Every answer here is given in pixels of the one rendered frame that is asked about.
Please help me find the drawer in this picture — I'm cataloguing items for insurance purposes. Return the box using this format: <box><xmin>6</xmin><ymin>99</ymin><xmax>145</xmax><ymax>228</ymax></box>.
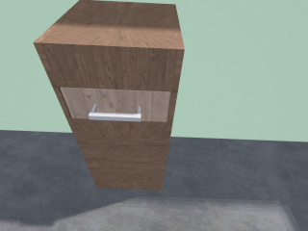
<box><xmin>60</xmin><ymin>87</ymin><xmax>170</xmax><ymax>122</ymax></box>

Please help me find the cabinet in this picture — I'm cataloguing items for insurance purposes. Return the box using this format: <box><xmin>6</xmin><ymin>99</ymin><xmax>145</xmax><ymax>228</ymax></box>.
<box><xmin>33</xmin><ymin>0</ymin><xmax>185</xmax><ymax>191</ymax></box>

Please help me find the handle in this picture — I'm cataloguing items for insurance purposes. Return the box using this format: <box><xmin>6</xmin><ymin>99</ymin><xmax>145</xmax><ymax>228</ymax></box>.
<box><xmin>89</xmin><ymin>104</ymin><xmax>141</xmax><ymax>122</ymax></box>

